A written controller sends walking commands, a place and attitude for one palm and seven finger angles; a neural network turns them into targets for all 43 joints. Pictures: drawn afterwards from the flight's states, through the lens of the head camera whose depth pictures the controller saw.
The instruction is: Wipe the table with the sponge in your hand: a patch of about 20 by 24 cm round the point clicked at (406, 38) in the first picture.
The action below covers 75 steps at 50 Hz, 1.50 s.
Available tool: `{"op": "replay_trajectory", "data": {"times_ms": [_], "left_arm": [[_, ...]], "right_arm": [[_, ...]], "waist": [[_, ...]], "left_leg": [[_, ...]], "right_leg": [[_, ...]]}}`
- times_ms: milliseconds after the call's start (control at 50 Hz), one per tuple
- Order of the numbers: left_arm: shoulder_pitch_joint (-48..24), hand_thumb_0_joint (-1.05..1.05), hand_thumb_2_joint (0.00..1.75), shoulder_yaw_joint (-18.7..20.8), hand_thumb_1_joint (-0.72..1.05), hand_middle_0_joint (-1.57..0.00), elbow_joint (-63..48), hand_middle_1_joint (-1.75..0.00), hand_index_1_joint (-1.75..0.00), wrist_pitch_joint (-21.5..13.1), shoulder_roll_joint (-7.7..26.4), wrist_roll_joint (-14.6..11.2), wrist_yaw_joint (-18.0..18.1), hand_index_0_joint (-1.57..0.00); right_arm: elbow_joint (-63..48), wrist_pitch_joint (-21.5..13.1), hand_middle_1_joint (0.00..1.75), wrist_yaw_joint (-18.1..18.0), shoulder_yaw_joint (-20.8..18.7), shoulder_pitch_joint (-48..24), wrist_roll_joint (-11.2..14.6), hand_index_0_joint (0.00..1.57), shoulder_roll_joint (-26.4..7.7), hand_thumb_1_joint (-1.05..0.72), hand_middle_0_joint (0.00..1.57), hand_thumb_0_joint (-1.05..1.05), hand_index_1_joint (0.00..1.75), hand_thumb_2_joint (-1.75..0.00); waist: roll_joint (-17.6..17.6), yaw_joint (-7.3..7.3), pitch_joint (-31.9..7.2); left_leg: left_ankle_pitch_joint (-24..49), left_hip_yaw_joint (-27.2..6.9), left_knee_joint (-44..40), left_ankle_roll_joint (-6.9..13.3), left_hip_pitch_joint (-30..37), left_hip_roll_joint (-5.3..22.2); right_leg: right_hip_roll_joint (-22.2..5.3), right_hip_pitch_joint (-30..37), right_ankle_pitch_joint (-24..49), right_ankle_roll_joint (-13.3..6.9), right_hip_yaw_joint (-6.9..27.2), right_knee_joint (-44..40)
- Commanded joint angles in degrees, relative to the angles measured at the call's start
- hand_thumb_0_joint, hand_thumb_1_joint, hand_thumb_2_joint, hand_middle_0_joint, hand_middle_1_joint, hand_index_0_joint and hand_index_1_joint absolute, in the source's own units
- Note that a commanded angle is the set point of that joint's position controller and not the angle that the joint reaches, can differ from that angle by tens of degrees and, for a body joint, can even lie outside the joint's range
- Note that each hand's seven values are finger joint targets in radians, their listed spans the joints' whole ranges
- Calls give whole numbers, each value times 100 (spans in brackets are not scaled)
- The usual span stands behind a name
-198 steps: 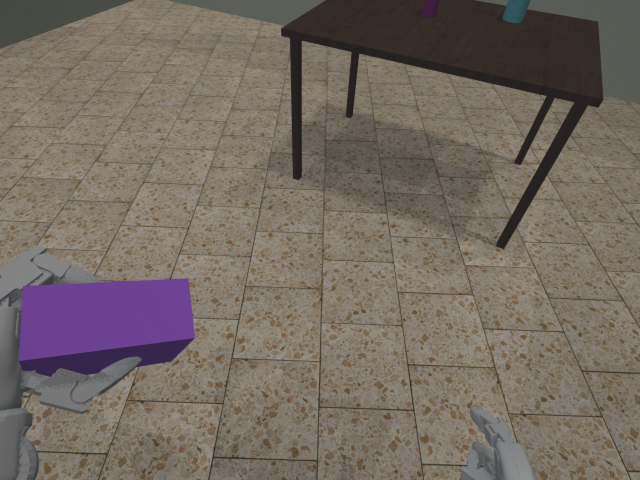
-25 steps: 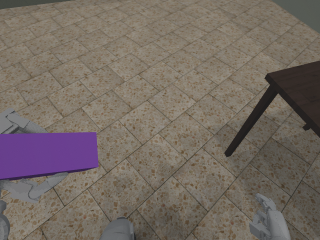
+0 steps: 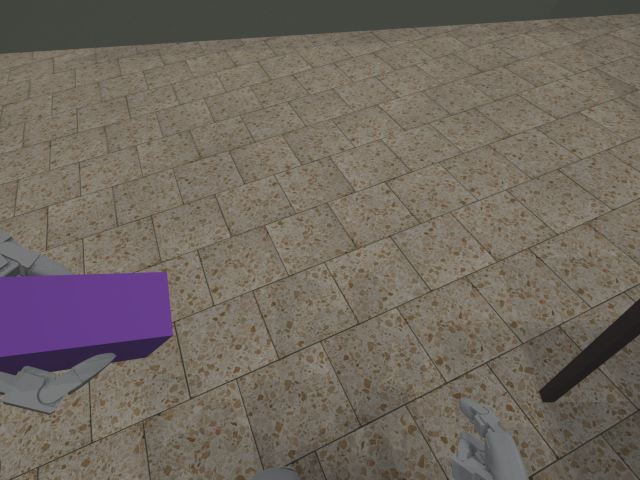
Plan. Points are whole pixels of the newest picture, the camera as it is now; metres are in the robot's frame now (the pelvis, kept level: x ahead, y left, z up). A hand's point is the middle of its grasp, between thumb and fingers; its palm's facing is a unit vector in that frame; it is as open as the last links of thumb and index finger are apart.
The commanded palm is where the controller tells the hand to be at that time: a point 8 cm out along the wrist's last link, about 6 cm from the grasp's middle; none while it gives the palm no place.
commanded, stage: walk to a spot facing it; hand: left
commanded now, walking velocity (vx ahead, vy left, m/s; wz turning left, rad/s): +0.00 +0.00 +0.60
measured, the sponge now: (107, 322) +0.21 +0.22 +0.17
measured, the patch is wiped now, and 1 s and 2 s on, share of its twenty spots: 0.00 0.00 0.00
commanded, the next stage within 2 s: turn to face it in 1.74 s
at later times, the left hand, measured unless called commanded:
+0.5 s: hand out of the picture +0.06 +0.29 +0.18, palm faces +0.64 -0.66 -0.40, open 9.8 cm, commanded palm +0.00 +0.31 +0.19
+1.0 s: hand out of the picture -0.03 +0.24 +0.18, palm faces +0.75 -0.50 -0.43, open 9.8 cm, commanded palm -0.10 +0.26 +0.19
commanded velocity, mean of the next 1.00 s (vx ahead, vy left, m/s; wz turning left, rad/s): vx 0.20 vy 0.00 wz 0.47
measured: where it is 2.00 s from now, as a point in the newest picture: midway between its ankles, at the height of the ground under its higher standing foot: outside the picture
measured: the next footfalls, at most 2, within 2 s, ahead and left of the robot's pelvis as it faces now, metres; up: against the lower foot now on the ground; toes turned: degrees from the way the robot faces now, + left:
left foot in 0.42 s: -0.06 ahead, +0.12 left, +0.00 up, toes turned +21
right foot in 0.82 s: -0.04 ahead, -0.13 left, +0.00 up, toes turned +20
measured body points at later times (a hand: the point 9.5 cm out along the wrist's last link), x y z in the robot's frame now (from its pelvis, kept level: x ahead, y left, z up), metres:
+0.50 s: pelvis -0.07 -0.01 +0.00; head -0.06 +0.02 +0.45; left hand +0.02 +0.32 +0.20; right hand +0.16 -0.18 -0.07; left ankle -0.09 +0.11 -0.73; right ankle -0.01 -0.10 -0.68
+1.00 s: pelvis -0.09 -0.06 +0.02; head -0.07 -0.07 +0.47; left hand -0.08 +0.26 +0.21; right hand +0.17 -0.19 -0.09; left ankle -0.14 +0.09 -0.62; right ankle -0.08 -0.15 -0.73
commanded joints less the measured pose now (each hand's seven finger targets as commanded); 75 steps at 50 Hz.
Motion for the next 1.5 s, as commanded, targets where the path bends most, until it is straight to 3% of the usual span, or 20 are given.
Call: {"op": "replay_trajectory", "data": {"times_ms": [0, 100, 280, 360, 400, 420, 520, 740, 780, 800, 820, 940, 1120, 1180, 1200, 1220, 1240, 1280, 1360, 1480], "left_arm": [[-1201, 0, 130, 7, 10, -120, -230, -160, -160, -46, 711, -15, 150, -120], [-998, 0, 130, 217, 10, -120, -945, -160, -160, -331, 987, 109, 209, -120], [83, 0, 130, 727, 10, -120, -1245, -160, -160, -349, 936, -44, 398, -120], [-140, 0, 130, 450, 10, -120, -1204, -160, -160, -350, 724, -98, 347, -120], [-409, 0, 130, 260, 10, -120, -1778, -160, -160, -541, 740, -125, 265, -120], [-521, 0, 130, 370, 10, -120, -1786, -160, -160, -668, 994, 84, 196, -120], [-896, 0, 130, 261, 10, -120, -2189, -160, -160, -692, 936, 200, 123, -120], [-779, 0, 130, 5, 10, -120, -514, -160, -160, -371, 467, 62, 85, -120], [-972, 0, 130, -25, 10, -120, -538, -160, -160, -307, 611, 168, 67, -120], [-1162, 0, 130, 140, 10, -120, -591, -160, -160, -266, 1055, 151, 82, -120], [-1388, 0, 130, 260, 10, -120, -682, -160, -160, -307, 1152, 29, 128, -120], [-909, 0, 130, 289, 10, -120, -975, -160, -160, -566, 1039, 100, 146, -120], [-294, 0, 130, 423, 10, -120, -769, -160, -160, -489, 803, 19, 377, -120], [-595, 0, 130, 340, 10, -120, -1263, -160, -160, -515, 807, 32, 448, -120], [-662, 0, 130, 304, 10, -120, -1446, -160, -160, -617, 806, 61, 457, -120], [-574, 0, 130, 188, 10, -120, -1620, -160, -160, -692, 669, 73, 444, -120], [-664, 0, 130, 255, 10, -120, -1567, -160, -160, -743, 862, 166, 485, -120], [-929, 0, 130, 419, 10, -120, -1165, -160, -160, -707, 1119, 217, 325, -120], [-414, 0, 130, 591, 10, -120, -1931, -160, -160, -783, 1062, 130, 289, -120], [-211, 0, 130, 396, 10, -120, -781, -160, -160, -745, 635, 91, 183, -120]], "right_arm": [[-662, -335, 30, -202, -435, -405, -84, 20, -839, -90, 20, 0, 30, -90], [-800, -133, 30, -334, -299, -874, -161, 20, -653, -90, 20, 0, 30, -90], [-1226, 14, 30, -349, -435, -472, -206, 20, -662, -90, 20, 0, 30, -90], [-1211, 101, 30, -308, -457, -160, -172, 20, -730, -90, 20, 0, 30, -90], [-1298, -38, 30, -282, -497, -238, -184, 20, -1034, -90, 20, 0, 30, -90], [-1160, -131, 30, -216, -478, -77, -176, 20, -931, -90, 20, 0, 30, -90], [-906, -388, 30, -14, -514, -300, -65, 20, -928, -90, 20, 0, 30, -90], [-694, -206, 30, -101, -275, -429, -113, 20, -716, -90, 20, 0, 30, -90], [-686, -146, 30, -69, -251, -368, -70, 20, -537, -90, 20, 0, 30, -90], [-739, -134, 30, -87, -263, -600, -60, 20, -472, -90, 20, 0, 30, -90], [-672, -214, 30, -136, -323, -794, -124, 20, -789, -90, 20, 0, 30, -90], [-662, -104, 30, -192, -325, -755, -152, 20, -738, -90, 20, 0, 30, -90], [-1047, -106, 30, -183, -506, -345, -85, 20, -690, -90, 20, 0, 30, -90], [-1081, -77, 30, -235, -559, -104, -116, 20, -769, -90, 20, 0, 30, -90], [-1128, -71, 30, -269, -578, -86, -107, 20, -833, -90, 20, 0, 30, -90], [-1128, -84, 30, -246, -619, -197, -127, 20, -955, -90, 20, 0, 30, -90], [-1103, -137, 30, -179, -473, -124, -143, 20, -813, -90, 20, 0, 30, -90], [-911, -147, 30, -87, -498, -374, -98, 20, -908, -90, 20, 0, 30, -90], [-824, -265, 30, -79, -460, -380, -40, 20, -714, -90, 20, 0, 30, -90], [-738, -382, 30, -98, -413, -322, -91, 20, -707, -90, 20, 0, 30, -90]], "waist": [[-2041, -332, -616], [-1168, -254, -484], [-1517, -44, -1245], [-1112, -426, -1348], [1176, -399, -1005], [1262, -329, -819], [962, -323, -677], [623, -199, -602], [-715, -148, -673], [-2375, -80, -323], [-1780, -117, -93], [-955, -265, 36], [-1836, -14, -588], [-1219, -337, -1209], [-277, -477, -1528], [1301, -412, -1621], [1222, -408, -1486], [337, -375, -926], [827, -224, -675], [618, -235, -622]], "left_leg": [[-959, 86, 3503, -151, -931, -170], [-498, 596, 3132, -261, -879, 7], [-890, 1149, 124, -101, -104, 105], [359, 1100, -1478, 38, 1114, -31], [3463, -1524, -2135, 1000, 1922, 1723], [4735, -2294, -1995, 1457, 2245, 2332], [1664, -812, -2166, 1124, 1342, 1158], [-1681, -1075, -2392, 957, -121, 741], [-1460, -125, -345, 522, -1235, 115], [-1324, 452, 1736, 160, -2298, -390], [-1033, 210, 2830, 34, -2308, -233], [210, 628, 2791, -90, -1853, 217], [-112, 1607, -316, 154, -542, 113], [594, 1948, -1446, 251, 1281, -316], [1149, 1263, -1505, 504, 2567, 105], [2539, -792, -1587, 1174, 3621, 1501], [3621, -2229, -1876, 1741, 3759, 2311], [2067, -1760, -2214, 1686, 2454, 2249], [1353, -100, -2397, 1291, 1578, 1580], [997, 720, -2239, 931, 938, 1441]], "right_leg": [[-2558, 487, 1927, -461, 2058, -1709], [-1956, 675, 2590, -468, 414, -1434], [-2301, 1606, 2830, -735, 479, -1035], [-2018, 835, 1752, -182, 33, 70], [-736, -1191, -1209, 447, -177, 2105], [-569, -2014, -2310, 411, 239, 3006], [-511, -1712, -675, 460, 438, 3201], [164, 1005, -1404, 250, -144, -400], [-1038, 1979, -1467, -272, 1105, -1754], [-2565, 1871, -2137, -867, 3241, -2503], [-2918, 1233, -1649, -936, 3388, -2608], [-1949, 1001, 503, -613, 866, -2114], [-1993, 1881, 1919, -772, 477, -1383], [-1519, 1388, 2680, -392, -170, 506], [-1267, 430, 2314, -103, -336, 1753], [-568, -1261, -689, 178, -278, 3079], [-244, -2061, -2092, 75, 307, 4069], [-721, -2314, -1567, 78, 793, 4333], [-818, -1916, -660, 221, 465, 3114], [-373, -295, -105, 281, -229, 823]]}}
